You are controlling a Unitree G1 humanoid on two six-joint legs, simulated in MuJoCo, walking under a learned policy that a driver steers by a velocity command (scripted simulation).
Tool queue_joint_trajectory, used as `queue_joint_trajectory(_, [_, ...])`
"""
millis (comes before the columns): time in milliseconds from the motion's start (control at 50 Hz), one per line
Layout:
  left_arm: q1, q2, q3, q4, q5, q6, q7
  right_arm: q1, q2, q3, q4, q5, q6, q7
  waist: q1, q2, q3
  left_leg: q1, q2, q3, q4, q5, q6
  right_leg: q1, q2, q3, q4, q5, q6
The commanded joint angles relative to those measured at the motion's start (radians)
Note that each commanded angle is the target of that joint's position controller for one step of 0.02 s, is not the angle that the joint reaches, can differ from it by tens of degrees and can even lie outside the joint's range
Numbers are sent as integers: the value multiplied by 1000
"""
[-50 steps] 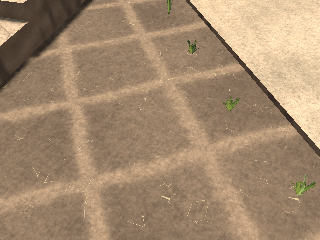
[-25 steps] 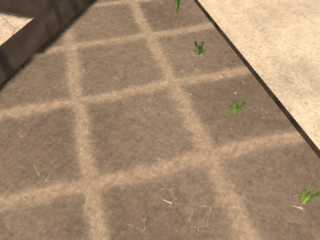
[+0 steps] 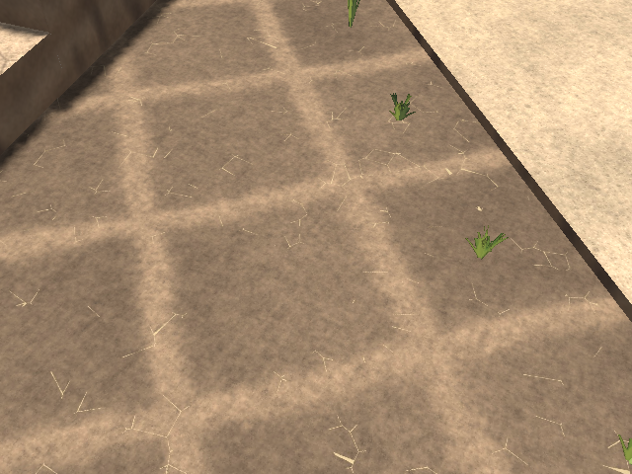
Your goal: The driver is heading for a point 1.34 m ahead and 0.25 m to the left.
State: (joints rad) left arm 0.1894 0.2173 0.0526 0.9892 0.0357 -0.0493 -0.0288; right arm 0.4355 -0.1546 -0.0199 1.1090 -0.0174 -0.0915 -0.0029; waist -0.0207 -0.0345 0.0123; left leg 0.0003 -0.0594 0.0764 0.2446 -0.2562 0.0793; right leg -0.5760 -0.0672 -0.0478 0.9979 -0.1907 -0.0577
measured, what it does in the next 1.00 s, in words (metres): walks ahead: right foot, then left foot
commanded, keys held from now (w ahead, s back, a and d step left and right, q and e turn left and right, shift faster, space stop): w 1.00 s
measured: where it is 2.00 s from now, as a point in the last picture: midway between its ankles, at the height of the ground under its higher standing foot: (314, 258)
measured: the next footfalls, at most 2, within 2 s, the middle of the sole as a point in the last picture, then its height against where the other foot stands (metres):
right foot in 0.24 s outside the picture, level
left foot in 0.78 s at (282, 422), level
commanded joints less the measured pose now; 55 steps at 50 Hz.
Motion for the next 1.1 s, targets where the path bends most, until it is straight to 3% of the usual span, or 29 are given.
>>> queue_joint_trajectory(20, [-110,14,-4,-84,-5,3,-3,69,-112,-9,-9,0,-12,-6,1,106,118,-12,245,-145,-103,471,95,-140,5,-37,-112,70,22])
queue_joint_trajectory(80, [-216,4,-14,-125,-16,4,-5,86,-116,-4,-2,2,-17,-10,-14,120,131,-28,235,-108,-109,548,93,-52,38,-73,-291,141,7])
queue_joint_trajectory(140, [-230,23,-12,-147,-15,-1,1,94,-132,-7,11,3,-20,-16,3,122,129,20,263,-93,-79,709,93,41,66,-85,-382,129,-37])
queue_joint_trajectory(180, [-119,57,3,-117,-14,-10,15,59,-159,-14,5,2,-20,-21,61,134,59,76,272,-66,73,994,75,172,114,-93,-399,63,-77])
queue_joint_trajectory(200, [8,79,16,-75,-16,-17,23,48,-168,-18,2,0,-15,-22,113,131,-10,89,266,-58,225,1059,64,291,138,-87,-430,46,-97])
queue_joint_trajectory(220, [162,99,30,-21,-10,-24,33,30,-169,-20,-5,5,-10,-21,180,115,-88,16,235,-39,424,949,49,488,124,-65,-505,78,-117])
queue_joint_trajectory(240, [309,179,53,8,16,-29,43,55,-128,-10,-30,9,-7,-15,209,18,-198,-178,181,-9,723,575,40,719,-89,174,-526,-79,-159])
queue_joint_trajectory(260, [309,246,66,4,26,-25,34,193,-16,3,-40,39,-1,1,113,-183,-292,-525,-21,-28,1106,-280,9,928,-366,723,-665,-134,-318])
queue_joint_trajectory(280, [216,202,61,-4,-18,-17,24,91,-120,-23,-50,16,4,-1,110,-22,-218,-615,32,-147,1145,-207,31,825,-314,747,-752,-279,-293])
queue_joint_trajectory(300, [105,137,42,-23,-27,-20,22,-17,-127,-29,-90,10,0,3,78,0,-60,-646,84,-136,1098,-95,36,665,-284,573,-781,-269,-254])
queue_joint_trajectory(320, [62,82,28,-22,-22,-31,18,-60,-112,-28,-101,7,-4,5,53,42,7,-607,117,-134,1039,-33,35,540,-240,466,-815,-139,-223])
queue_joint_trajectory(360, [75,22,6,6,-19,-47,27,-30,-78,-27,-94,-18,17,13,-4,19,31,-500,152,-132,949,-6,15,411,-162,300,-841,47,-168])
queue_joint_trajectory(420, [157,53,6,38,-21,-66,33,-54,-63,-30,-110,-23,44,24,-22,8,41,-518,161,-98,871,16,-14,400,-132,204,-859,192,-162])
queue_joint_trajectory(480, [216,73,5,48,-29,-67,33,-207,-85,-33,-168,-20,58,29,3,-3,83,-634,178,-62,766,125,-40,429,-110,156,-896,221,-147])
queue_joint_trajectory(580, [306,64,-6,66,-28,-64,36,-401,-71,-20,-235,-2,51,34,55,-19,97,-634,140,-1,494,271,-53,507,-73,81,-881,414,-105])
queue_joint_trajectory(660, [367,69,-10,91,-18,-59,48,-497,-80,-15,-269,0,45,31,83,-31,107,-632,101,28,369,265,-22,644,-107,72,-844,538,-111])
queue_joint_trajectory(720, [331,91,-5,92,-10,-58,58,-442,-104,-25,-266,0,31,23,33,-47,73,-528,56,37,312,155,30,719,-136,52,-727,824,-110])
queue_joint_trajectory(760, [294,114,1,87,-6,-53,59,-234,-144,-47,-201,-4,20,6,-59,-45,-35,-313,1,46,253,98,71,732,-129,39,-484,984,-95])
queue_joint_trajectory(780, [277,108,-1,78,-16,-51,57,-63,-172,-62,-148,-16,10,-3,-131,-26,-120,-76,52,-5,201,155,103,607,-97,15,-277,826,-79])
queue_joint_trajectory(800, [314,42,-18,43,-41,-51,48,83,-268,-89,-127,-44,8,-12,-143,111,-253,207,316,-329,188,54,178,334,-8,-37,63,386,-51])
queue_joint_trajectory(820, [399,28,-9,51,-56,-50,37,53,-287,-99,-127,-23,25,3,-83,263,-330,340,488,-772,50,33,301,55,170,21,357,-322,-30])
queue_joint_trajectory(840, [302,89,6,35,-32,-43,42,-74,-245,-89,-146,2,30,11,-45,107,-181,213,438,-657,21,-48,264,-38,86,111,384,-244,-46])
queue_joint_trajectory(860, [215,81,6,9,-25,-48,37,-155,-177,-71,-161,7,25,15,-29,58,-60,64,404,-523,-17,-32,234,-48,49,108,336,-163,-45])
queue_joint_trajectory(880, [188,57,6,5,-24,-48,33,-186,-128,-56,-156,1,18,16,3,27,14,-52,356,-424,-57,39,192,-13,14,103,264,-117,-43])
queue_joint_trajectory(920, [204,23,4,8,0,-23,21,-163,-86,-39,-124,1,1,5,48,62,40,-161,282,-292,-87,149,137,73,-16,97,173,-83,-24])
queue_joint_trajectory(960, [192,9,3,-2,5,-6,11,-101,-110,-41,-99,3,-14,2,58,73,37,-172,266,-241,-96,255,138,68,-19,71,135,-67,-7])
queue_joint_trajectory(1000, [113,17,3,-34,4,4,5,-66,-142,-45,-91,5,-18,1,54,75,58,-164,256,-203,-120,281,139,-1,-36,49,75,-10,13])
queue_joint_trajectory(1100, [-114,19,-7,-116,-10,5,-1,17,-135,-35,-80,6,-16,4,0,90,90,-103,213,-126,-132,414,109,-60,-33,-6,-198,154,41])
Velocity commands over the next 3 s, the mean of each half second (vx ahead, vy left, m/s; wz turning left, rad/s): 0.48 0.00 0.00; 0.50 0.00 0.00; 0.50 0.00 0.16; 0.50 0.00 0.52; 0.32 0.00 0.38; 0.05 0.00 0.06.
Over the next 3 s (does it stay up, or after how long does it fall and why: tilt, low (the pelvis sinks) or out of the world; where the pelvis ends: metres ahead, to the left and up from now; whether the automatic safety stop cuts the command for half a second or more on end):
stays up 1.36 0.15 0.00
